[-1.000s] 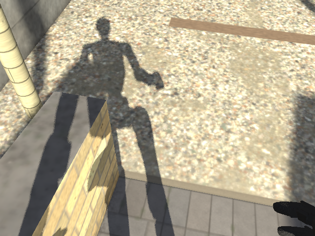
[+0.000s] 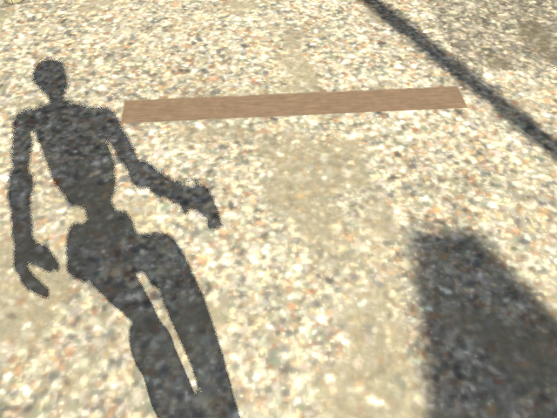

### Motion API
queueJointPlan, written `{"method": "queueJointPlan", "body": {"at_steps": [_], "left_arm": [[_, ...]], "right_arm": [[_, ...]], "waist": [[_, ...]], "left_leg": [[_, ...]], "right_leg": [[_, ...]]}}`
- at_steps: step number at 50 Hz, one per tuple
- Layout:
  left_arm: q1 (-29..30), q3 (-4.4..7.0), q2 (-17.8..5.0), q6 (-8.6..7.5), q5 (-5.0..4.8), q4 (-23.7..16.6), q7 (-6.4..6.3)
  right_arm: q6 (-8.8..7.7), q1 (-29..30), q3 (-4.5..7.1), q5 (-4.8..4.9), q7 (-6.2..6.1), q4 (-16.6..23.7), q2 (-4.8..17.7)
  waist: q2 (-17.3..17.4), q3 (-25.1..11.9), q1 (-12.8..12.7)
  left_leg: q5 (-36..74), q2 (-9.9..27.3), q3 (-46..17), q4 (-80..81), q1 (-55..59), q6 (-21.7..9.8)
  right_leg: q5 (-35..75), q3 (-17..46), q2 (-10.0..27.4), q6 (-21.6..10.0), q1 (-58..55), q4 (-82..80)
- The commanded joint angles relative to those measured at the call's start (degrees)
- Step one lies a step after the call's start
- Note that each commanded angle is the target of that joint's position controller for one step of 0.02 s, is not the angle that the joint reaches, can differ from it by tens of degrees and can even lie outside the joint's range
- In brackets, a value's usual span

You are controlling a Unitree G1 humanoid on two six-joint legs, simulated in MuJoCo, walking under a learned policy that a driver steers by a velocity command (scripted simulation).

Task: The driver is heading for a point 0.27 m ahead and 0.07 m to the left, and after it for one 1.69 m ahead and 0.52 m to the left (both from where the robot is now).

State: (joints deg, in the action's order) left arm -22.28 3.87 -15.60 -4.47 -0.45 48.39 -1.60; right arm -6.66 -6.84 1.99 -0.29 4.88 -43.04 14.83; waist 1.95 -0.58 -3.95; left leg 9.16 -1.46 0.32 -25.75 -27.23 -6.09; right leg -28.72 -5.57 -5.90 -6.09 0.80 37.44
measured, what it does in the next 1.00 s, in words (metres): goes down, turning left: right foot, then left foot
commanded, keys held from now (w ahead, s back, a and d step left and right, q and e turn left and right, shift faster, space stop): w+q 0.86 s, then w+e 0.14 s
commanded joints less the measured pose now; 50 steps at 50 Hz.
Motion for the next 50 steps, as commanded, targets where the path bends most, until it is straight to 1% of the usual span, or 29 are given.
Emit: {"method": "queueJointPlan", "body": {"at_steps": [1, 2, 3, 4, 5, 7, 10, 11, 13, 16, 20, 21, 22, 23, 24, 25, 26, 27, 28, 30, 34, 39, 43, 45, 46, 47, 48, 49, 50], "left_arm": [[4.5, 0.92, -7.2, -0.83, 0.94, -4.7, -0.15], [-3.6, -1.11, -1.1, -2.34, 1.36, -6.8, 0.69], [-2.1, -0.61, -7.6, -3.04, -0.77, -8.3, 1.53], [4.9, -0.17, -8.8, -3.15, -2.35, -10.5, 1.65], [9.5, -0.23, -8.9, -2.89, -1.34, -11.3, 1.42], [8.9, 0.37, -8.3, -1.85, 0.76, -10.9, 0.64], [8.2, -0.14, -5.7, -1.59, 1.64, -10.8, 0.21], [9.5, -0.53, -4.6, -1.65, 2.33, -10.8, 0.31], [14.0, -1.22, -2.6, -2.09, 2.23, -11.8, 0.88], [19.3, -0.97, -3.1, -1.98, 0.81, -14.0, 1.48], [15.9, 0.65, -6.4, -2.92, 0.47, -13.4, 1.72], [12.2, 1.09, -7.3, -3.2, 0.8, -12.6, 1.49], [5.3, 1.93, -10.1, -3.26, 1.62, -11.8, 1.13], [-2.1, 2.92, -13.4, -2.28, 1.1, -10.1, 1.08], [-2.5, 3.19, -12.1, -1.68, -0.14, -9.4, 1.57], [-0.3, 2.49, -9.5, -1.4, 0.11, -10.1, 1.51], [3.8, 1.8, -8.5, -1.07, 0.7, -10.5, 1.5], [6.9, 1.14, -7.0, -0.94, 0.98, -10.6, 1.54], [8.8, 0.85, -6.2, -0.93, 1.22, -10.2, 1.5], [9.9, 0.88, -5.7, -1.32, 1.04, -9.3, 1.53], [8.0, 1.73, -7.6, -1.54, 0.99, -6.8, 1.44], [6.6, 2.24, -9.7, -0.68, 0.07, -4.5, 1.39], [5.2, 3.07, -12.2, 0.38, -1.2, -2.7, 1.62], [4.5, 3.16, -13.4, 0.88, -1.88, -1.5, 1.77], [4.7, 2.75, -12.8, 1.05, -1.92, -1.0, 1.74], [3.8, 1.6, -10.4, 0.77, -0.88, -0.9, 1.68], [0.1, -1.05, -3.6, -0.2, 1.37, -3.8, 2.38], [1.0, -0.67, -6.4, -1.49, -0.49, -2.2, 2.69], [5.7, 0.75, -10.8, -1.86, -2.9, -3.4, 2.96]], "right_arm": [[-0.52, -18.9, 3.57, -0.13, -0.96, -0.7, 10.9], [0.14, -20.6, 3.91, -0.09, -1.41, -0.2, 15.0], [1.55, -23.9, 4.3, 1.65, -2.33, -0.5, 13.1], [2.49, -19.1, 3.91, 1.57, -3.45, 1.5, 11.2], [3.16, -12.4, 3.09, 1.02, -3.86, 3.4, 9.4], [3.17, -6.6, 2.9, -0.19, -4.28, 5.5, 9.7], [2.85, -6.2, 3.19, -0.39, -5.1, 5.7, 9.7], [2.79, -6.7, 3.25, 0.49, -5.46, 5.2, 9.7], [3.97, -9.0, 3.63, 1.62, -6.31, 4.0, 9.9], [4.99, -12.9, 3.73, 1.81, -6.46, 2.4, 9.6], [4.87, -12.4, 3.62, 1.65, -6.39, 3.2, 7.5], [4.55, -12.6, 3.04, 1.53, -6.15, 3.5, 5.4], [4.03, -15.0, 1.81, 1.05, -5.63, 3.7, 1.3], [3.6, -23.5, 1.18, 2.09, -5.2, 4.3, 1.4], [3.65, -21.4, 2.12, 2.87, -5.33, 4.7, 6.8], [4.22, -14.3, 3.15, 2.5, -5.65, 5.4, 9.8], [4.85, -10.6, 3.57, 1.88, -5.88, 6.3, 9.9], [5.27, -9.6, 3.74, 1.34, -5.8, 6.8, 9.5], [5.56, -10.1, 3.72, 1.51, -5.5, 6.9, 8.2], [5.93, -10.7, 3.51, 1.53, -5.43, 7.1, 6.1], [5.96, -7.2, 3.04, 1.25, -5.0, 8.7, 4.4], [5.57, 0.1, 2.46, 1.38, -3.22, 10.8, 3.6], [5.93, 4.2, 2.6, 1.46, -2.23, 13.6, 4.7], [5.75, 1.1, 3.07, 0.94, -2.36, 13.4, 5.3], [5.46, -6.8, 4.32, 0.86, -2.6, 11.1, 7.3], [5.55, -16.2, 6.1, 0.98, -3.37, 8.3, 11.2], [5.37, -20.5, 7.18, 0.56, -4.34, 8.0, 19.0], [4.84, -22.0, 6.18, 0.68, -4.22, 8.7, 16.2], [4.15, -19.4, 5.01, 0.05, -3.88, 8.1, 13.2]], "waist": [[-0.2, -7.9, 12.3], [16.4, -18.2, 8.8], [8.0, -26.5, 12.2], [4.5, -17.7, 12.2], [-4.0, -7.8, 9.6], [-4.3, 0.1, 4.5], [-1.4, 0.2, 3.2], [-0.5, -0.7, 3.7], [1.0, -2.2, 5.8], [2.8, -1.7, 7.9], [4.4, -1.8, 4.4], [3.5, -3.1, 2.7], [-4.7, -8.5, 0.8], [-18.3, -17.4, 1.9], [-15.2, -14.8, 0.4], [-9.5, -7.6, -1.6], [-7.2, -2.4, -0.7], [-7.7, 0.5, 0.7], [-9.5, 2.3, 2.3], [-10.7, 2.3, 3.3], [-7.2, 1.2, 2.6], [-6.5, 2.8, 0.2], [-6.8, 4.9, -0.2], [-6.9, 2.9, 2.7], [-5.5, -1.1, 7.6], [-2.8, -6.9, 11.7], [13.1, -14.1, 9.6], [11.1, -23.5, 11.6], [6.2, -15.1, 11.9]], "left_leg": [[14.3, 4.6, -6.9, -4.6, 27.9, -7.6], [27.1, 23.3, -35.3, -7.6, 52.1, -21.5], [-2.3, 23.0, -44.0, -0.9, 58.5, -21.9], [-17.2, 20.2, -40.6, 3.8, 52.2, -18.1], [-19.3, 17.9, -36.2, 7.7, 38.8, -15.3], [-7.0, 14.3, -32.2, 10.3, 19.4, -15.0], [10.6, 8.7, -21.2, 10.4, 10.3, -13.0], [11.9, 6.2, -17.6, 9.8, 8.5, -11.6], [5.6, 2.6, -14.3, 8.1, 5.8, -8.6], [-9.4, 2.6, -19.1, 6.0, 6.4, -6.2], [-19.3, 3.9, -26.7, -3.0, 10.4, -3.9], [-23.5, 2.2, -25.3, -8.5, 7.9, -2.2], [-37.8, -2.7, -19.3, -24.7, -1.6, 0.6], [-50.6, -5.7, -12.8, -40.2, -12.9, 3.3], [-44.5, -0.8, -10.7, -47.2, -21.2, 4.8], [-38.4, 1.0, -9.9, -49.5, -23.5, 5.5], [-33.8, 2.6, -8.3, -48.8, -22.9, 6.1], [-30.3, 4.3, -8.3, -46.6, -20.6, 6.5], [-28.6, 5.7, -7.8, -44.4, -17.1, 6.7], [-25.5, 6.4, -6.0, -41.8, -14.0, 7.2], [-18.4, 7.5, -6.0, -31.9, -15.2, 7.6], [-9.9, 6.6, -2.3, -17.9, -11.4, 6.5], [-16.6, 5.6, 0.5, -12.6, -9.8, 3.8], [-21.6, 2.2, 2.8, -9.0, 0.0, 1.2], [-17.4, -0.3, 4.2, -4.4, 12.4, -0.6], [-14.7, 0.9, 0.7, -5.2, 29.3, -2.1], [-19.0, 19.0, -28.1, -1.8, 49.0, -10.8], [-21.4, 25.7, -44.1, 6.5, 49.8, -15.4], [-19.5, 23.7, -34.2, 6.5, 44.0, -12.3]], "right_leg": [[52.5, 4.8, 10.8, 3.1, 18.5, 32.4], [-7.9, 5.4, 0.5, 9.8, 42.2, 55.9], [-5.9, 14.8, 3.1, 8.8, 47.9, 54.7], [-1.0, 14.5, 6.0, 7.6, 51.8, 49.3], [3.4, 12.5, 7.7, 7.0, 50.6, 42.3], [5.8, 12.6, 9.8, 8.5, 41.0, 32.1], [14.0, 9.8, 10.1, 11.2, 33.9, 19.2], [20.0, 9.0, 9.0, 11.8, 30.9, 13.3], [32.8, 7.6, 5.9, 11.6, 23.9, 1.3], [38.1, 9.2, 3.4, 11.1, 19.9, -7.3], [31.7, 12.2, 5.5, 7.3, 14.6, -12.3], [31.6, 12.8, 8.4, 5.5, 8.4, -12.6], [35.1, 20.6, 18.0, 1.2, -6.0, -9.5], [26.9, 40.7, 32.0, -8.2, -19.9, -10.5], [4.5, 49.6, 32.5, -8.6, -18.3, -16.2], [-3.4, 43.9, 28.5, -5.6, -12.0, -18.9], [0.9, 37.3, 26.0, -4.0, -4.6, -20.5], [6.3, 32.1, 23.8, -3.8, 1.5, -22.1], [9.7, 27.5, 21.7, -3.2, 6.7, -24.1], [15.8, 20.1, 19.7, -3.2, 9.7, -26.9], [26.4, 12.6, 21.2, -4.6, 5.8, -27.9], [28.5, 4.2, 20.8, -2.8, 3.1, -27.8], [31.4, 1.5, 23.1, -1.3, -1.4, -25.3], [46.6, 0.3, 23.0, -0.8, -0.6, -19.0], [54.7, -2.2, 21.1, 0.5, 2.1, -9.5], [49.7, -4.1, 18.4, 2.6, 11.8, 3.7], [11.0, -4.1, 10.0, 7.1, 35.0, 27.7], [-5.4, 8.2, 6.4, 7.1, 39.4, 38.6], [-2.2, 10.2, 9.2, 6.3, 44.0, 41.0]]}}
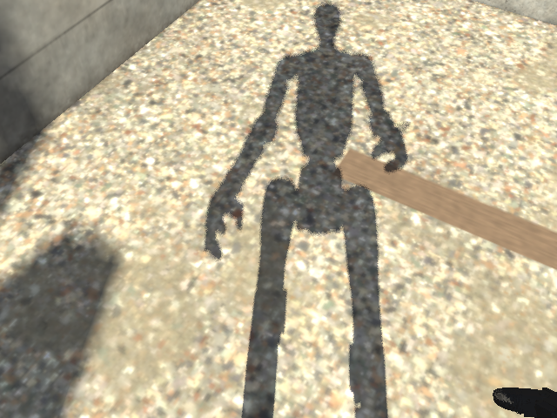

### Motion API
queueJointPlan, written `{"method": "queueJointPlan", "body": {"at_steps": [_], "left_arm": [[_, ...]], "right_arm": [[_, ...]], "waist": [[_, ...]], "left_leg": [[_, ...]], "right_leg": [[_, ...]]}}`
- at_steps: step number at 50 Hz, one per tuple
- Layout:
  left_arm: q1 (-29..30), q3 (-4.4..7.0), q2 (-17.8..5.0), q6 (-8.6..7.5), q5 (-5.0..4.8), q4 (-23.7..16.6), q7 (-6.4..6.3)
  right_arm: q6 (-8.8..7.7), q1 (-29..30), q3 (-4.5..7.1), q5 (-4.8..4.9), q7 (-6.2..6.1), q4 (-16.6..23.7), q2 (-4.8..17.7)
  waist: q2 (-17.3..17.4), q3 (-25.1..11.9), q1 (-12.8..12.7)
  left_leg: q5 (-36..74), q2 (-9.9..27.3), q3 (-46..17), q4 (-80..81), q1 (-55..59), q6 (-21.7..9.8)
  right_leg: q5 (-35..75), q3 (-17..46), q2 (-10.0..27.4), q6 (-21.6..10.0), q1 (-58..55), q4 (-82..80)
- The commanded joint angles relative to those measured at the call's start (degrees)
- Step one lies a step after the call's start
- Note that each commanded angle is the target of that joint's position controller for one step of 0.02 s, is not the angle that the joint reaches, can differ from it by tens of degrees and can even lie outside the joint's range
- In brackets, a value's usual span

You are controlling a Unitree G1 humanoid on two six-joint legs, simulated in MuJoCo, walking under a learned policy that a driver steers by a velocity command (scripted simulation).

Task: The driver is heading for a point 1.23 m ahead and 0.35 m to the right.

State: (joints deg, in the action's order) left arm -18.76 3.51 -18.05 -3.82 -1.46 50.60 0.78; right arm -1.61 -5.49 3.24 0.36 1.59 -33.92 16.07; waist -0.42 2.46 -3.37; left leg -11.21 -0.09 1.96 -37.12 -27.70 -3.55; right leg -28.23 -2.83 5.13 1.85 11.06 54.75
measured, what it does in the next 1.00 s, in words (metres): walks ahead, turning right: right foot, then left foot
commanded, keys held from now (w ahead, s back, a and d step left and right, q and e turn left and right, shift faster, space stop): w+e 0.46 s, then e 0.38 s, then w+e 0.04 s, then w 0.10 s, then w+q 0.02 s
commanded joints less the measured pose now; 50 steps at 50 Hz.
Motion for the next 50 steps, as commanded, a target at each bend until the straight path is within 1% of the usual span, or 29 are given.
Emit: {"method": "queueJointPlan", "body": {"at_steps": [1, 2, 3, 6, 9, 13, 17, 19, 21, 22, 23, 24, 25, 26, 27, 28, 29, 30, 31, 33, 36, 39, 42, 45, 46, 47, 48, 49, 50], "left_arm": [[5.1, 0.82, -7.4, -2.58, -1.9, -6.5, 0.47], [6.3, 0.86, -6.9, -2.28, -0.7, -6.2, 0.15], [5.1, 1.24, -6.8, -1.45, -0.26, -5.5, 0.05], [1.9, 0.99, -3.6, 0.87, -0.46, -3.9, -0.13], [5.1, 1.06, -2.5, 1.33, -0.15, -4.9, -0.42], [10.7, 0.37, -0.7, 0.75, 0.24, -6.8, 0.88], [17.0, -0.3, -0.1, 0.78, 0.06, -10.1, 2.1], [18.5, -0.35, -0.3, 0.68, 0.23, -11.9, 2.83], [17.3, 0.24, -1.5, 0.82, 0.26, -12.9, 3.32], [14.7, 0.9, -2.8, 1.03, 0.23, -12.9, 3.33], [8.7, 2.07, -5.0, 1.25, 0.17, -11.6, 3.1], [-0.2, 3.95, -8.4, 1.4, 0.49, -9.6, 2.37], [-5.2, 5.56, -15.0, 2.02, 0.87, -9.0, 0.99], [-1.7, 5.09, -16.2, 1.59, 1.22, -11.4, 1.03], [-1.7, 3.95, -11.8, 1.31, 1.27, -12.2, 1.3], [1.3, 3.29, -9.4, 0.92, 0.98, -12.2, 1.18], [4.5, 2.86, -7.8, 0.8, 0.25, -12.3, 1.1], [6.7, 2.53, -6.3, 0.94, -0.06, -12.8, 0.6], [7.9, 2.34, -6.2, 1.18, 0.69, -13.6, 0.27], [9.1, 2.72, -7.4, 1.4, 1.28, -13.8, -0.14], [8.3, 3.17, -9.0, 2.4, 0.69, -13.3, -1.28], [8.7, 3.07, -8.6, 3.97, 0.22, -13.6, -2.43], [7.8, 2.96, -8.6, 5.06, 0.41, -13.5, -2.79], [8.8, 2.55, -7.5, 5.03, 0.42, -13.9, -2.35], [8.9, 2.12, -6.6, 4.68, 0.43, -13.8, -2.14], [7.1, 1.28, -4.0, 4.14, 0.85, -13.4, -2.06], [3.8, -0.17, 0.5, 3.51, 1.78, -12.9, -1.9], [1.7, -0.25, 0.1, 2.81, 0.55, -15.3, -1.74], [1.9, 0.76, -5.0, 2.2, 0.38, -13.8, -1.9]], "right_arm": [[-1.28, -17.6, 3.17, -0.45, -0.63, -1.6, 10.2], [-1.59, -13.6, 2.46, -0.43, -0.52, -1.8, 8.0], [-2.09, -10.8, 1.86, -0.7, -0.47, -1.6, 6.1], [-3.95, -8.4, 2.0, -1.19, -0.61, -2.7, 5.6], [-4.56, -9.3, 2.24, -1.7, -1.3, -4.8, 5.7], [-4.46, -9.7, 2.41, -1.27, -2.05, -6.4, 6.7], [-3.21, -13.4, 3.06, -0.57, -2.38, -9.2, 8.1], [-2.27, -14.3, 3.3, 0.21, -2.54, -10.0, 8.6], [-1.42, -13.4, 3.66, 0.47, -2.98, -10.0, 10.2], [-0.96, -13.0, 3.84, 0.56, -3.31, -9.9, 11.1], [-0.56, -12.3, 3.87, 0.54, -3.56, -9.7, 11.4], [-0.48, -11.0, 3.58, 0.74, -3.92, -9.1, 11.2], [-1.59, -14.2, 2.22, -1.28, -3.75, -7.3, 7.2], [-3.48, -17.9, 0.25, -1.68, -2.74, -5.6, 2.8], [-4.85, -11.0, 1.51, 0.5, -2.0, -5.4, 8.4], [-5.3, -7.2, 1.28, 1.56, -2.06, -3.7, 8.2], [-5.15, -6.5, 1.3, 0.64, -2.68, -4.2, 7.6], [-4.48, -6.5, 1.77, -0.56, -3.03, -4.3, 8.6], [-3.56, -7.4, 1.91, -0.73, -3.0, -4.3, 8.6], [-2.28, -9.6, 1.46, -1.07, -3.17, -4.7, 6.7], [-1.46, -7.3, 0.75, -1.17, -3.59, -4.3, 5.1], [-1.12, -3.3, 0.51, -0.84, -3.01, -3.8, 5.3], [-1.1, -0.1, 0.72, -0.39, -2.31, -3.0, 6.0], [-1.66, -1.2, 1.68, 0.2, -1.75, -3.1, 7.6], [-2.19, -3.0, 1.78, -0.05, -1.73, -3.7, 7.6], [-2.72, -5.1, 2.07, -0.71, -1.94, -4.0, 8.3], [-3.04, -8.2, 2.23, -1.48, -2.26, -4.2, 10.3], [-2.73, -12.8, 3.67, -2.72, -1.92, -6.8, 15.5], [-3.32, -12.4, 2.78, -1.51, -1.34, -6.2, 11.4]], "waist": [[7.5, -12.2, 9.6], [5.3, -8.1, 7.5], [6.5, -6.2, 5.4], [5.2, -4.1, 2.6], [3.3, -1.5, 3.0], [3.3, 0.8, 4.8], [2.4, 3.5, 7.4], [2.6, 3.7, 7.5], [4.6, 1.2, 5.8], [6.0, -1.2, 4.0], [6.5, -4.7, 0.6], [4.3, -8.9, -4.6], [-8.5, -15.1, -3.6], [-14.1, -25.0, 1.0], [-4.3, -24.7, -3.4], [-2.4, -17.1, -2.1], [2.2, -10.4, 0.4], [1.8, -7.9, 2.1], [0.4, -6.9, 3.7], [-0.7, -6.8, 5.4], [-2.5, -8.4, 4.8], [-5.2, -9.7, 3.0], [-6.6, -9.3, 1.8], [-8.1, -8.1, 3.0], [-8.3, -7.7, 4.2], [-7.0, -7.8, 4.7], [1.9, -10.0, 3.9], [18.5, -7.6, 2.2], [12.7, -4.7, 3.9]], "left_leg": [[3.5, 19.6, -27.1, 17.9, 37.0, -12.3], [6.3, 17.1, -21.4, 19.5, 30.0, -10.6], [9.3, 15.3, -17.0, 21.6, 24.7, -9.5], [13.8, 14.6, -9.9, 27.1, 19.1, -9.4], [17.4, 14.0, -3.8, 28.8, 20.8, -8.3], [16.7, 12.7, 3.3, 30.5, 22.2, -6.0], [20.8, 15.0, 6.1, 28.8, 29.2, -5.5], [26.6, 16.3, 7.2, 25.8, 33.8, -4.9], [43.8, 16.3, 8.7, 19.6, 35.9, -3.7], [53.3, 16.2, 9.3, 14.5, 36.4, -2.9], [58.3, 15.2, 10.1, 5.9, 34.8, -2.0], [53.9, 12.4, 11.1, -7.5, 27.4, 0.5], [17.6, 6.7, 10.6, -28.2, 9.0, 4.2], [-25.9, -5.3, -0.8, -45.7, -8.3, 7.3], [-23.8, -1.5, -9.0, -47.1, -11.9, 6.0], [-19.7, 1.0, -8.3, -43.2, -13.4, 4.8], [-16.7, 3.2, -7.2, -38.4, -12.8, 5.1], [-14.3, 4.5, -7.0, -34.8, -9.9, 5.4], [-13.1, 4.8, -7.1, -33.4, -5.8, 5.9], [-11.0, 4.0, -6.0, -28.1, -3.1, 7.5], [-4.7, 1.9, -5.3, -17.7, -2.5, 9.5], [4.3, 0.1, -5.4, -7.5, 1.0, 9.9], [4.4, -1.4, -6.6, -1.3, 2.8, 9.6], [2.0, -1.2, -7.0, 5.4, 6.2, 7.2], [4.5, -0.8, -6.0, 8.9, 10.8, 5.8], [3.9, 2.7, -8.4, 11.8, 15.6, 3.7], [0.2, 12.7, -19.3, 15.6, 22.3, -0.4], [-15.7, 21.5, -43.2, 23.9, 26.9, -9.9], [-27.0, 21.6, -48.2, 26.2, 26.2, -12.0]], "right_leg": [[1.6, 6.6, 0.7, -2.3, 34.0, 20.8], [5.6, 6.4, 2.6, -2.3, 32.0, 16.7], [8.9, 7.1, 3.8, -2.2, 28.3, 14.1], [15.1, 8.0, 3.1, -1.1, 24.8, 11.6], [22.9, 10.1, 1.9, -0.3, 29.4, 4.5], [34.4, 6.7, 0.6, -0.9, 27.7, -9.7], [32.8, 3.6, 0.0, -3.1, 30.0, -16.3], [28.2, 1.9, -0.6, -4.4, 31.2, -18.5], [22.3, -1.7, -3.7, -6.3, 26.2, -18.9], [19.1, -3.5, -5.8, -7.5, 21.8, -18.3], [17.8, -4.5, -8.1, -8.9, 13.5, -18.8], [23.3, -2.6, -9.5, -11.2, -1.0, -23.7], [37.7, 16.1, 2.9, -17.0, -20.2, -22.1], [38.3, 47.3, 16.0, -29.2, -33.6, -30.9], [42.0, 41.8, 14.3, -26.1, -32.2, -33.1], [45.8, 32.8, 12.1, -23.1, -25.0, -32.8], [49.2, 26.5, 9.1, -20.7, -16.1, -33.2], [50.9, 23.3, 7.8, -19.7, -9.4, -34.4], [52.7, 21.5, 6.4, -19.5, -4.0, -35.9], [57.1, 18.3, 4.5, -19.4, 1.2, -36.8], [57.9, 15.8, 2.3, -17.6, 2.3, -35.3], [50.4, 15.5, 0.0, -14.5, 3.2, -33.4], [41.9, 20.3, 0.6, -13.4, 2.1, -31.3], [22.6, 26.6, 1.3, -12.4, 2.0, -29.1], [17.0, 27.3, 0.5, -11.3, 3.8, -27.7], [10.3, 26.0, -1.9, -9.6, 6.1, -23.8], [-3.0, 19.2, -7.3, -6.9, 10.5, -11.1], [-11.0, 11.8, -12.7, -4.9, 25.5, -0.5], [-8.4, 14.3, -9.2, -3.5, 29.7, 6.9]]}}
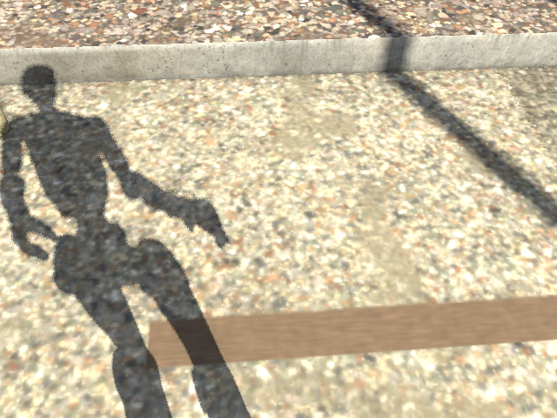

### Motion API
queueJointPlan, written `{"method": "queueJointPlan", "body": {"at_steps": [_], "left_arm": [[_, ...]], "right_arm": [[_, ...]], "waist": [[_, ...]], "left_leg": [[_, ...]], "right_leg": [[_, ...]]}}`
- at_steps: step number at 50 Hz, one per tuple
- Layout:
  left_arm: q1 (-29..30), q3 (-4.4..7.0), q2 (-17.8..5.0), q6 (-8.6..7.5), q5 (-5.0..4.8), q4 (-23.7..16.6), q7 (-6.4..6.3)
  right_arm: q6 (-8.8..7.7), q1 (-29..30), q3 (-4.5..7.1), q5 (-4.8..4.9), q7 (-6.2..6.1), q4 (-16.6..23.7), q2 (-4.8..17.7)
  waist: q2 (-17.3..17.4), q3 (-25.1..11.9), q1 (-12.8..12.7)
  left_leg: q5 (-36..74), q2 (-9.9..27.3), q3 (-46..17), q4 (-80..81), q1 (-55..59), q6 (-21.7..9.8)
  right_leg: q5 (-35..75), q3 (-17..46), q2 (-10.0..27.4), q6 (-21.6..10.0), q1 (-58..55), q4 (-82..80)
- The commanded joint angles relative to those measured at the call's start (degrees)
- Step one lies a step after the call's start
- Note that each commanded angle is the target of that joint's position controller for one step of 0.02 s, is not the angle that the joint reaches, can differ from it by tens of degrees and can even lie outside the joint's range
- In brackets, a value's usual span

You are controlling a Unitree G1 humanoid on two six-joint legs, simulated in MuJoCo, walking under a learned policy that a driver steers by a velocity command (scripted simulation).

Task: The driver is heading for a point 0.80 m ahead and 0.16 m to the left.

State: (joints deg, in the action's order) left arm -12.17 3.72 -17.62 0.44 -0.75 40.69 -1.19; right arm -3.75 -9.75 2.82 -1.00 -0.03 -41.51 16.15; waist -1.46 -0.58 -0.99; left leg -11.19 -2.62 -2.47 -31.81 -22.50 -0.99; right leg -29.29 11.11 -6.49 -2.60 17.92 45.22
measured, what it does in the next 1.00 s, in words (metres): walks ahead, turning left: right foot, then left foot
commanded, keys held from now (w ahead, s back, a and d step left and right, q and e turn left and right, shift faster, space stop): w+q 0.82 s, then w+e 0.18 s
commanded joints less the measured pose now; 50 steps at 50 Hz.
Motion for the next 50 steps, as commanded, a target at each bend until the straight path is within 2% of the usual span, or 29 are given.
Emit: {"method": "queueJointPlan", "body": {"at_steps": [1, 3, 5, 9, 12, 15, 16, 17, 18, 19, 20, 21, 22, 24, 26, 29, 32, 35, 38, 39, 40, 41, 42, 43, 44, 45, 46, 47, 50], "left_arm": [[-1.7, 1.34, -7.8, -2.23, -0.13, -3.6, 0.24], [2.3, 1.31, -6.9, -2.81, 1.17, -4.1, 0.55], [4.7, 0.64, -4.1, -3.98, 1.16, -4.7, 0.99], [8.4, -0.52, -0.7, -5.45, 0.74, -5.5, 1.52], [10.1, -0.28, -1.9, -6.15, -0.24, -5.7, 2.01], [6.8, 0.48, -3.0, -6.79, -0.45, -4.7, 2.06], [3.6, 1.0, -4.0, -6.81, -0.36, -3.9, 1.69], [-2.9, 1.68, -6.1, -6.73, 0.07, -2.7, 1.02], [-8.9, 2.75, -10.6, -6.05, 1.08, -1.9, 0.4], [-11.1, 3.74, -12.6, -5.42, 1.02, 0.1, 0.98], [-8.9, 2.65, -8.6, -5.73, 0.64, -0.2, 1.13], [-6.5, 1.76, -5.6, -5.95, 0.56, -0.4, 1.16], [-4.2, 1.2, -3.9, -6.09, 0.77, -0.5, 1.27], [-1.9, 0.93, -2.8, -6.17, 1.18, -0.1, 1.24], [-2.1, 1.24, -3.4, -6.47, 1.36, 0.6, 1.22], [-2.4, 1.65, -5.0, -6.43, 1.19, 1.9, 1.0], [-3.9, 1.99, -6.9, -6.14, 0.68, 3.1, 0.66], [-6.0, 2.47, -8.7, -5.54, -0.29, 4.6, 0.65], [-6.4, 3.2, -11.4, -4.43, -0.73, 4.9, 0.23], [-6.4, 3.34, -12.0, -3.93, -0.75, 4.8, -0.03], [-6.4, 2.97, -11.4, -3.86, -0.76, 4.5, -0.3], [-9.1, 1.34, -6.8, -4.34, 1.55, 3.2, -0.13], [-13.8, -0.91, -2.0, -5.98, 1.48, 1.0, 1.05], [-8.2, 0.74, -8.6, -7.38, -0.9, 1.8, 1.89], [-3.6, 0.7, -8.7, -7.77, -2.56, 0.1, 2.07], [-2.5, 0.33, -7.4, -7.67, -1.93, 0.2, 1.55], [-2.7, 0.6, -7.4, -7.07, -0.87, 1.0, 1.2], [-5.0, 0.65, -7.1, -6.18, -0.79, 1.9, 1.35], [-6.9, 0.35, -4.6, -3.93, -0.52, 3.2, 1.03]], "right_arm": [[-1.35, -6.8, 2.43, 0.89, 0.41, 1.5, 8.7], [-0.83, -5.7, 2.04, 1.49, 0.28, 1.6, 8.2], [-0.47, -7.1, 1.75, 1.34, -0.17, 1.2, 7.7], [0.09, -8.8, 2.42, 2.21, -0.91, 0.6, 9.4], [0.91, -11.0, 2.87, 2.41, -0.95, 0.4, 10.6], [1.6, -10.8, 2.53, 2.69, -1.11, 0.6, 9.4], [1.57, -10.4, 2.1, 2.53, -1.06, 0.9, 7.8], [1.3, -8.8, 1.2, 2.17, -0.96, 1.7, 4.7], [0.63, -10.5, -0.07, 2.14, -0.81, 3.4, 0.1], [0.02, -10.0, 0.68, 3.19, -1.11, 5.4, 3.8], [0.02, -9.1, 1.81, 3.36, -1.15, 4.5, 7.5], [0.35, -8.7, 2.16, 3.14, -0.89, 3.6, 7.7], [0.67, -8.7, 2.18, 2.75, -0.67, 3.1, 6.9], [1.05, -6.7, 1.98, 2.62, -0.05, 3.7, 5.0], [1.17, -5.2, 1.63, 2.46, 0.44, 4.7, 3.5], [1.17, -1.2, 0.97, 2.34, 1.13, 6.9, 2.4], [0.96, 4.8, 0.23, 2.15, 2.39, 9.2, 1.3], [1.1, 8.5, 0.35, 2.44, 3.49, 11.3, 2.2], [1.57, 6.0, 1.83, 2.07, 3.88, 12.0, 5.3], [1.85, -0.1, 3.07, 2.1, 3.71, 10.7, 7.5], [2.27, -9.4, 4.85, 2.32, 2.88, 8.4, 10.4], [3.06, -15.9, 6.09, 2.69, 1.42, 6.9, 15.1], [2.2, -12.5, 5.48, 2.71, 1.57, 8.9, 17.5], [1.76, -13.9, 3.99, 1.99, 1.91, 8.5, 11.5], [1.18, -11.7, 3.39, 1.54, 1.93, 7.8, 10.1], [0.62, -7.8, 2.84, 1.53, 1.96, 7.5, 8.9], [0.14, -4.6, 2.18, 1.04, 1.9, 7.5, 6.7], [-0.29, -3.2, 1.86, 0.38, 1.86, 7.5, 6.1], [-1.96, -2.4, 2.04, 0.41, 1.91, 5.3, 6.4]], "waist": [[9.6, 1.5, 1.8], [7.3, 2.2, 2.4], [9.0, 1.4, 3.1], [10.7, -0.6, 4.0], [11.0, -0.8, 4.5], [9.4, -1.4, 1.3], [8.9, -2.2, -0.6], [6.6, -4.8, -3.8], [-5.8, -9.7, -4.7], [-13.3, -6.7, -4.7], [-8.6, -1.5, -4.1], [-7.3, 1.7, -3.1], [-6.4, 2.8, -1.9], [-6.3, 4.7, -0.8], [-5.4, 3.9, -0.6], [-3.6, 4.3, -1.1], [-2.7, 5.5, -2.9], [-2.2, 6.2, -3.1], [-4.2, 2.0, 0.3], [-4.3, -1.8, 4.0], [-2.7, -6.5, 9.1], [8.2, -12.2, 9.4], [18.5, -22.3, 3.9], [8.4, -22.0, 8.4], [7.1, -12.8, 7.8], [1.7, -6.9, 5.0], [2.4, -4.5, 3.0], [4.4, -3.5, 1.1], [4.3, -1.0, -0.5]], "left_leg": [[-27.4, 21.7, -36.8, 19.8, 19.1, -12.8], [-19.9, 17.3, -28.7, 20.1, 17.3, -11.1], [-10.5, 13.2, -22.4, 21.1, 15.6, -10.5], [-0.7, 10.2, -15.8, 20.1, 12.9, -10.6], [-2.4, 11.4, -18.1, 19.1, 11.1, -11.1], [-5.4, 10.0, -19.8, 15.7, 6.7, -8.8], [-6.6, 8.5, -19.2, 12.7, 3.3, -7.2], [-11.0, 6.1, -16.7, 4.7, -3.5, -4.6], [-18.6, -0.1, -8.1, -12.4, -14.6, -1.0], [-22.9, 1.2, -4.3, -23.7, -24.5, -0.3], [-18.8, 4.5, -5.9, -30.3, -26.9, -0.3], [-14.1, 5.2, -5.8, -32.5, -27.4, -0.2], [-10.4, 6.2, -5.4, -33.0, -26.6, 0.1], [-4.7, 8.0, -4.6, -32.3, -24.6, 0.6], [-0.4, 8.2, -3.2, -31.3, -23.7, 1.6], [6.3, 8.4, -1.7, -22.1, -21.9, 2.4], [12.4, 7.7, 1.5, -11.8, -17.5, 1.3], [10.8, 6.8, 3.4, -6.4, -15.8, -1.0], [3.1, 1.9, 7.8, -4.8, -7.0, -4.7], [2.1, -0.5, 8.8, -3.6, 1.5, -6.4], [5.1, -1.8, 7.6, -0.9, 16.4, -8.7], [7.4, 8.9, -8.5, -1.1, 34.2, -12.4], [-5.4, 23.1, -42.6, 9.2, 48.2, -24.1], [-9.5, 22.6, -40.3, 13.7, 45.6, -20.5], [-5.9, 21.0, -31.3, 14.0, 37.5, -17.9], [1.5, 18.8, -24.1, 14.5, 27.6, -15.8], [7.6, 16.7, -18.6, 15.3, 21.0, -14.7], [10.2, 15.6, -15.4, 17.2, 16.2, -14.4], [13.9, 14.9, -8.4, 22.1, 10.6, -14.5]], "right_leg": [[-2.2, -0.8, 4.5, 1.3, 24.3, 18.1], [4.5, -5.0, 7.6, 2.6, 24.2, 15.5], [9.7, -7.5, 7.9, 3.6, 19.8, 9.9], [13.5, -10.1, 5.5, 4.8, 9.6, -6.6], [17.8, -9.9, 4.3, 4.9, 4.2, -14.1], [22.8, -9.5, 4.6, 3.4, -6.9, -21.7], [22.4, -8.9, 6.4, 2.4, -13.0, -22.7], [19.4, -3.6, 12.7, 0.1, -22.6, -23.0], [9.5, 10.6, 24.3, -5.0, -33.8, -25.7], [-3.8, 25.7, 32.0, -10.6, -31.2, -31.1], [-6.7, 23.4, 29.7, -10.4, -27.4, -32.1], [-1.7, 17.3, 26.5, -8.6, -24.6, -32.8], [5.2, 11.7, 24.3, -7.5, -21.9, -33.6], [18.0, 2.5, 21.6, -6.2, -17.4, -35.3], [27.5, -3.4, 20.4, -6.5, -16.0, -36.0], [33.9, -9.7, 19.8, -6.6, -14.8, -36.6], [34.6, -14.5, 19.8, -5.8, -14.1, -36.8], [39.1, -16.8, 21.7, -4.8, -18.2, -35.3], [65.1, -20.2, 22.1, -3.0, -22.5, -24.8], [71.5, -21.3, 21.5, -2.2, -21.5, -15.8], [68.6, -22.4, 19.7, -0.4, -14.4, -3.2], [33.8, -22.3, 15.8, 1.9, 1.6, 16.0], [-4.7, -13.0, 5.0, 3.9, 20.7, 34.4], [-1.2, -5.2, 8.4, 2.8, 24.8, 36.4], [2.6, -6.8, 10.5, 1.8, 26.8, 34.4], [7.1, -7.3, 13.4, 1.8, 24.6, 29.5], [9.5, -7.1, 15.2, 2.0, 21.2, 25.6], [11.6, -6.7, 16.2, 2.3, 17.3, 24.5], [16.1, -7.0, 16.3, 3.9, 16.0, 20.6]]}}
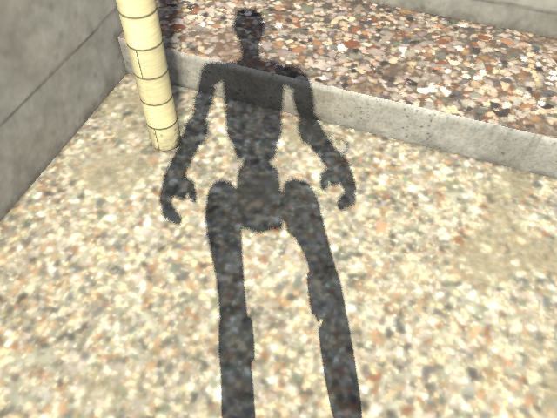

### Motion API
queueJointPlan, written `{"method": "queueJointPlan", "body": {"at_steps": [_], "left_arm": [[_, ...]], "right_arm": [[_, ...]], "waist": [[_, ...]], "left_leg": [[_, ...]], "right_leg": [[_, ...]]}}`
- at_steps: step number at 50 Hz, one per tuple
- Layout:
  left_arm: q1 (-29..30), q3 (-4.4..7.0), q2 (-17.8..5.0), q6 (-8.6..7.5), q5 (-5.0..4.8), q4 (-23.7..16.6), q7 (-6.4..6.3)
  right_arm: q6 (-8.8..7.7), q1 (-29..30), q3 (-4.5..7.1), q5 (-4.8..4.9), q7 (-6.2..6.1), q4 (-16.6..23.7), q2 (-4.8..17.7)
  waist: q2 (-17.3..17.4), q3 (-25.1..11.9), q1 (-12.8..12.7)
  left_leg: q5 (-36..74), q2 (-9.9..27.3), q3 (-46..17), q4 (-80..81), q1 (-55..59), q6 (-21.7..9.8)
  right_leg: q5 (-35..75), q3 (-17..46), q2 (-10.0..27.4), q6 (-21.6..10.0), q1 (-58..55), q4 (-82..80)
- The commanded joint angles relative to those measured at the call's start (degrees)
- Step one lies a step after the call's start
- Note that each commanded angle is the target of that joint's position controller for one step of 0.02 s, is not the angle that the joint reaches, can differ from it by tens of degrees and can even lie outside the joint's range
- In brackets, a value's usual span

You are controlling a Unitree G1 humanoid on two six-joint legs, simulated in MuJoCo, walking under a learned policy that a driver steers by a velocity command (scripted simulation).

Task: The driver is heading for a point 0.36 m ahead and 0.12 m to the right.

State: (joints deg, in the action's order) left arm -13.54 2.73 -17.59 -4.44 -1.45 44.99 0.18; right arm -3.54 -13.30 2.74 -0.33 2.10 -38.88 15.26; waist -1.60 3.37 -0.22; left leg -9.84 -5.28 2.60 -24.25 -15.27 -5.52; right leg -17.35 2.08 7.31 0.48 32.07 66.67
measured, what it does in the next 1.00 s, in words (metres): walks ahead: right foot, then left foot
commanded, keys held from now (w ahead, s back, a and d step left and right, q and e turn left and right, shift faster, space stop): w+e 0.26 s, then no key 0.74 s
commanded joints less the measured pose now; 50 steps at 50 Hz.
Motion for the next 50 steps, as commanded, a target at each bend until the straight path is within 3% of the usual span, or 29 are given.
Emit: {"method": "queueJointPlan", "body": {"at_steps": [1, 5, 8, 12, 14, 16, 17, 18, 19, 20, 21, 22, 23, 24, 26, 28, 31, 34, 36, 37, 38, 39, 40, 41, 42, 45, 50], "left_arm": [[-3.8, 1.26, -4.2, 1.28, 0.28, -1.5, -0.5], [1.4, 1.18, -3.2, 0.71, 0.25, -2.6, 0.03], [6.2, 0.51, -1.7, 0.27, 0.21, -4.2, 1.03], [11.2, 0.08, -1.3, 0.21, 0.31, -7.4, 2.6], [11.8, 0.2, -1.5, 0.17, 0.77, -8.9, 3.39], [5.6, 1.38, -3.7, 0.1, 1.55, -8.4, 3.52], [-2.3, 2.74, -6.2, -0.12, 1.6, -6.6, 3.12], [-8.6, 3.99, -10.3, 0.05, 1.75, -5.6, 2.13], [-9.1, 4.2, -15.3, 0.28, 2.63, -5.5, 1.37], [-12.9, 3.11, -10.1, 0.61, 2.28, -6.1, 1.27], [-8.9, 2.56, -8.8, 0.95, 2.11, -6.5, 1.23], [-4.3, 2.13, -7.1, 1.08, 1.27, -6.6, 1.07], [-0.8, 1.37, -5.0, 1.21, 1.06, -6.8, 0.87], [1.1, 0.94, -4.1, 1.28, 1.61, -6.8, 0.76], [4.4, 1.03, -4.2, 1.05, 2.49, -6.7, 1.08], [6.5, 1.16, -4.6, 0.82, 2.78, -6.1, 0.98], [6.6, 1.21, -4.9, 1.56, 2.7, -4.6, 0.4], [6.4, 0.78, -4.4, 2.42, 2.83, -2.8, 0.26], [7.2, 0.28, -3.4, 2.81, 2.47, -2.0, 0.32], [7.3, -0.11, -2.6, 2.89, 2.09, -1.5, 0.37], [5.3, -0.6, -1.2, 2.75, 2.21, -0.6, 0.42], [2.8, -0.76, -0.7, 2.53, 3.12, -0.1, 0.44], [-1.4, -0.74, 0.1, 2.49, 3.04, 0.6, 0.43], [1.2, -0.85, -0.7, 2.9, 3.14, 0.9, 0.07], [3.8, -0.38, -2.2, 3.43, 2.66, 0.7, -0.23], [4.1, -0.22, -2.2, 4.59, 2.5, 1.6, -0.82], [4.2, 0.02, -2.0, 4.35, 1.83, 4.1, -0.99]], "right_arm": [[-2.49, 0.8, 2.24, -0.44, -0.37, 1.8, 7.5], [-2.68, -0.1, 2.13, -0.77, -1.24, -0.3, 7.4], [-2.55, -1.5, 2.31, -0.39, -1.64, -1.9, 8.4], [-1.05, -4.8, 2.84, 0.37, -2.01, -4.6, 9.4], [0.13, -4.4, 3.06, 0.77, -2.51, -5.1, 10.1], [1.14, -3.4, 3.22, 0.92, -3.41, -5.0, 11.5], [1.49, -2.3, 2.99, 1.0, -3.76, -4.9, 11.4], [0.93, -3.3, 2.2, 0.27, -3.95, -4.1, 9.9], [-0.43, -12.4, -0.47, -1.67, -2.5, -2.9, 2.3], [-1.32, -12.1, 0.27, -0.05, -1.53, -6.5, 7.7], [-1.42, -5.0, 1.11, 2.46, -1.23, -4.4, 10.0], [-1.37, -0.6, 0.6, 2.19, -1.69, -2.8, 9.0], [-0.85, 1.3, 0.73, 1.21, -2.31, -3.0, 8.6], [0.15, -0.1, 1.03, 0.95, -2.68, -3.3, 8.6], [1.96, -4.8, 0.73, 0.79, -3.32, -4.8, 6.3], [2.63, -5.9, 0.42, 0.31, -4.03, -5.5, 5.0], [3.14, -3.2, 0.41, 0.11, -4.33, -5.8, 5.1], [3.66, 0.4, 0.86, 0.34, -4.32, -5.4, 5.9], [3.56, 1.1, 1.01, -0.01, -4.22, -5.5, 5.6], [3.32, 0.7, 0.97, -0.51, -4.12, -5.8, 5.3], [3.05, 1.1, 1.06, -1.18, -4.12, -5.5, 6.3], [2.86, 1.6, 1.48, -1.23, -4.36, -4.9, 9.1], [3.02, 3.8, 1.93, -0.56, -4.44, -5.5, 10.9], [3.03, 4.6, 1.44, -0.21, -3.93, -5.7, 7.2], [2.82, 4.5, 0.98, -0.48, -3.59, -6.0, 5.5], [1.76, 3.5, 0.88, -0.36, -3.37, -7.6, 5.7], [1.86, 3.1, 0.81, 0.1, -3.86, -10.0, 5.6]], "waist": [[4.0, -3.6, -0.9], [3.9, -1.2, 1.0], [3.6, 0.5, 3.3], [2.9, 2.3, 5.3], [3.5, 2.1, 4.2], [6.4, -3.5, 0.3], [5.8, -8.1, -4.2], [1.7, -14.0, -7.0], [-13.6, -23.4, -0.9], [-5.2, -35.3, -6.1], [-3.0, -27.5, -6.7], [0.1, -18.8, -5.1], [2.3, -12.9, -3.4], [1.0, -10.8, -0.7], [-1.5, -9.9, 2.4], [-2.9, -10.2, 3.4], [-3.9, -11.8, 2.0], [-4.1, -9.6, 0.5], [-4.0, -7.8, 1.1], [-3.3, -7.1, 1.9], [-1.4, -6.4, 1.5], [3.3, -6.2, -0.7], [10.9, -6.2, -4.4], [10.2, -5.9, -2.3], [8.2, -4.5, -1.0], [6.5, -5.1, -0.5], [3.7, -6.5, 0.3]], "left_leg": [[13.3, 17.3, -11.3, 15.5, 3.2, -9.6], [14.9, 15.0, -2.8, 16.8, 6.0, -6.2], [14.2, 15.9, 0.3, 18.1, 8.6, -4.9], [19.6, 19.3, 1.9, 14.9, 19.2, -4.5], [32.1, 20.1, 2.7, 10.0, 22.2, -3.6], [54.2, 19.0, 3.3, -0.8, 22.5, -1.8], [55.1, 16.8, 4.8, -11.3, 19.6, 0.2], [39.7, 13.8, 5.7, -25.5, 8.9, 3.2], [-21.6, 3.0, 4.0, -49.7, -15.9, 7.7], [-30.4, 1.8, -9.4, -57.7, -17.4, 7.8], [-26.9, 5.5, -10.2, -56.7, -21.0, 7.1], [-22.9, 8.0, -7.9, -51.4, -23.2, 7.0], [-20.2, 9.4, -6.8, -47.2, -22.2, 7.4], [-18.0, 10.5, -6.9, -44.3, -16.8, 7.7], [-14.9, 10.3, -5.8, -38.3, -9.1, 9.1], [-11.7, 10.0, -5.0, -30.5, -5.9, 10.2], [-3.2, 10.1, -5.1, -21.9, -3.1, 10.3], [-1.6, 10.0, -5.4, -16.0, -1.7, 9.6], [-0.5, 9.4, -4.9, -9.4, 1.1, 8.5], [3.1, 8.9, -4.3, -3.8, 4.1, 7.7], [9.4, 10.7, -6.6, -0.2, 6.7, 6.8], [17.2, 14.7, -10.5, 0.1, 8.2, 5.2], [11.9, 15.5, -11.3, -0.7, 5.9, 2.4], [1.7, 13.4, -10.4, 0.7, 1.2, 2.6], [-0.8, 11.9, -9.3, 1.1, -0.5, 3.9], [6.2, 10.3, -7.4, -0.9, 2.3, 5.4], [13.7, 9.7, -6.5, -3.0, 5.9, 4.7]], "right_leg": [[6.8, 2.4, 2.5, 1.3, 3.8, -3.0], [21.2, 3.3, 0.2, 1.3, 6.3, -16.4], [26.8, 0.8, -1.2, 0.5, 5.3, -25.3], [21.7, -0.9, -2.2, -1.6, 10.3, -31.0], [15.2, -3.0, -3.9, -3.2, 9.3, -32.9], [10.8, -6.5, -8.7, -5.1, -1.3, -33.4], [16.4, -6.7, -10.8, -6.6, -12.5, -37.5], [35.2, 0.8, -5.2, -9.4, -29.0, -37.6], [58.5, 26.8, 13.8, -22.3, -53.9, -33.3], [58.9, 34.6, 16.6, -25.8, -57.8, -36.2], [57.6, 24.8, 13.7, -22.5, -52.2, -37.8], [52.9, 19.0, 10.8, -19.3, -43.4, -39.9], [49.8, 15.6, 8.8, -17.7, -34.7, -42.5], [48.2, 12.9, 7.2, -16.9, -27.1, -45.0], [48.0, 8.2, 5.0, -16.8, -18.1, -48.2], [49.6, 4.5, 3.6, -16.3, -15.2, -48.9], [40.9, 2.9, 2.8, -14.8, -15.9, -49.4], [24.2, 4.8, 3.1, -13.8, -15.3, -50.4], [14.5, 6.0, 2.6, -12.3, -14.5, -49.2], [9.5, 5.9, 1.1, -10.4, -13.8, -47.9], [5.6, 5.7, -0.9, -7.5, -13.1, -46.3], [0.8, 3.8, -4.3, -5.0, -12.1, -42.8], [-1.9, 0.5, -7.8, -3.2, -12.9, -42.8], [0.8, -0.6, -7.9, -2.1, -17.3, -42.4], [2.6, -0.5, -7.5, -2.3, -18.0, -41.9], [8.0, 0.8, -6.3, -2.9, -18.4, -41.8], [14.6, 0.8, -6.0, -2.4, -19.8, -41.1]]}}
